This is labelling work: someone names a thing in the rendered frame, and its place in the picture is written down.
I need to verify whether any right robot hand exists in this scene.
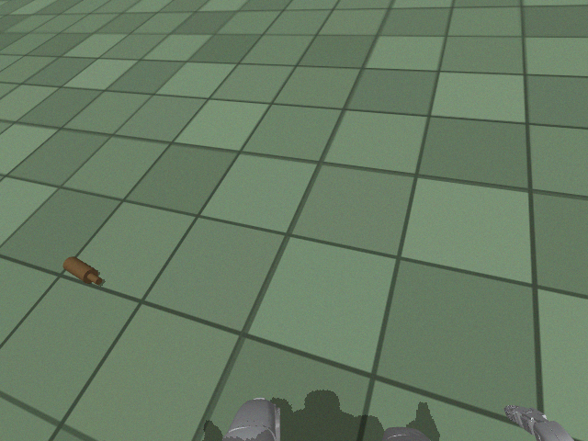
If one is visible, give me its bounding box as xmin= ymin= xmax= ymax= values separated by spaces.
xmin=504 ymin=405 xmax=574 ymax=441

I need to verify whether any bottle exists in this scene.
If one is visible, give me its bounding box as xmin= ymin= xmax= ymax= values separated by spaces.
xmin=63 ymin=256 xmax=102 ymax=285

